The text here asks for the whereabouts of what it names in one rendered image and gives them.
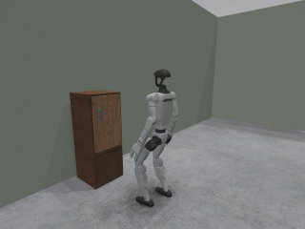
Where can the left robot forearm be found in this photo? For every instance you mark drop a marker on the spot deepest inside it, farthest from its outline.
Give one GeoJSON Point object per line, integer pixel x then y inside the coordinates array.
{"type": "Point", "coordinates": [145, 134]}

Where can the right robot forearm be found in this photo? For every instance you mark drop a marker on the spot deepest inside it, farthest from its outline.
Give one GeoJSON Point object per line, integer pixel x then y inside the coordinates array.
{"type": "Point", "coordinates": [171, 124]}

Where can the handle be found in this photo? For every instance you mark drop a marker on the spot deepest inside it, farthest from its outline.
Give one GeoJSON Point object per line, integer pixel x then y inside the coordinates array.
{"type": "Point", "coordinates": [100, 116]}

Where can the cupboard door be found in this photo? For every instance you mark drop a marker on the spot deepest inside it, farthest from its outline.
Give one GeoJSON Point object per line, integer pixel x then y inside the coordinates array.
{"type": "Point", "coordinates": [107, 133]}

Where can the robot right upper arm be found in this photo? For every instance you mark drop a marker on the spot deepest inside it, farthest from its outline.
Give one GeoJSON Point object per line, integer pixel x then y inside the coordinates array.
{"type": "Point", "coordinates": [175, 112]}

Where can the robot left thigh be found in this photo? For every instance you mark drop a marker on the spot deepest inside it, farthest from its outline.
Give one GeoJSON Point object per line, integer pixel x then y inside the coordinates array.
{"type": "Point", "coordinates": [149, 146]}

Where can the right robot shin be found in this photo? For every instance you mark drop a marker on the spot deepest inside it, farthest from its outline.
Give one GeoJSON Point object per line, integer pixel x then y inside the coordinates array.
{"type": "Point", "coordinates": [161, 174]}

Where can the robot left upper arm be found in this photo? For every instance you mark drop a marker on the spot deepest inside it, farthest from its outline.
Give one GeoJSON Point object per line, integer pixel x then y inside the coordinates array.
{"type": "Point", "coordinates": [151, 100]}

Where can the left robot hand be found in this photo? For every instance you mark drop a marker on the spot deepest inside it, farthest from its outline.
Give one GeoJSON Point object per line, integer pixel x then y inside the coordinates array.
{"type": "Point", "coordinates": [137, 149]}

